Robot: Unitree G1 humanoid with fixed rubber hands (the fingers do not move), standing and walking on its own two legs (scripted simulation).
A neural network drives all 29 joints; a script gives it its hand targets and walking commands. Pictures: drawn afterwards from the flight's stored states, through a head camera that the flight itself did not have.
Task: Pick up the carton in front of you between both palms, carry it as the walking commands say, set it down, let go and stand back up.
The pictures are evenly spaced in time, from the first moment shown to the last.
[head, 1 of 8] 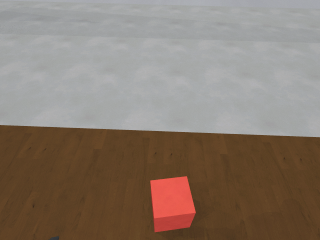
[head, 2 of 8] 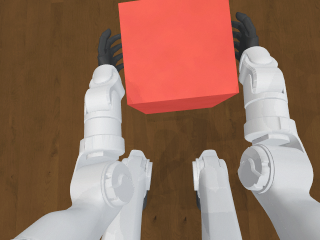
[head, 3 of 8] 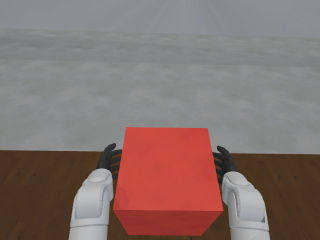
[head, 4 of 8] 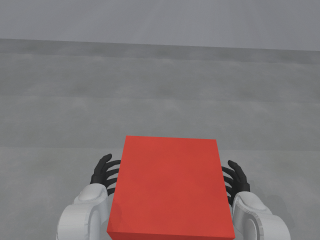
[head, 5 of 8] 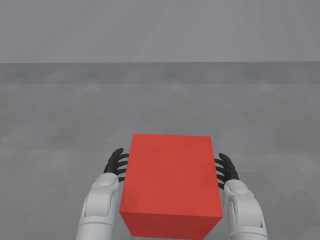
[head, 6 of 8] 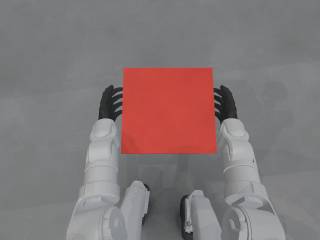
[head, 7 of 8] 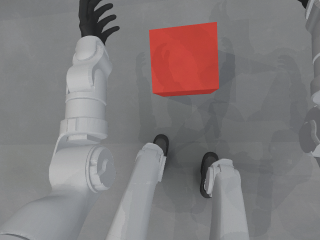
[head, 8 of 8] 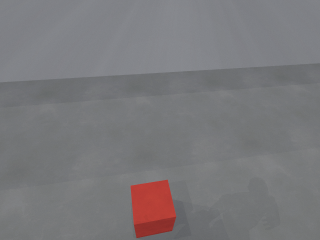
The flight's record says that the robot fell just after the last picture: no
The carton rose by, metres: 0.68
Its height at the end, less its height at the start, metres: -0.11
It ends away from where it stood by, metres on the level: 3.16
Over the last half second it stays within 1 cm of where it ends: yes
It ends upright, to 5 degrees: yes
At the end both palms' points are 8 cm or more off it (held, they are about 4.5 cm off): yes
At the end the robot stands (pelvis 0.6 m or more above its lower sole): yes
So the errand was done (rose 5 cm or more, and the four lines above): yes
